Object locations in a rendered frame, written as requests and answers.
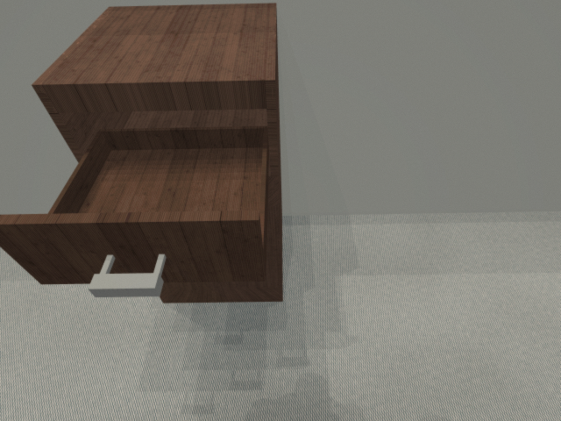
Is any drawer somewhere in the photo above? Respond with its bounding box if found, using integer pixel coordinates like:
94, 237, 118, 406
0, 126, 269, 284

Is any handle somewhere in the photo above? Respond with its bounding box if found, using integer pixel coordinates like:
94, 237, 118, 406
88, 254, 166, 297

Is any cabinet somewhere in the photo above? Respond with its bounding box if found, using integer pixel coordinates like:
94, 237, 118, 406
32, 3, 283, 303

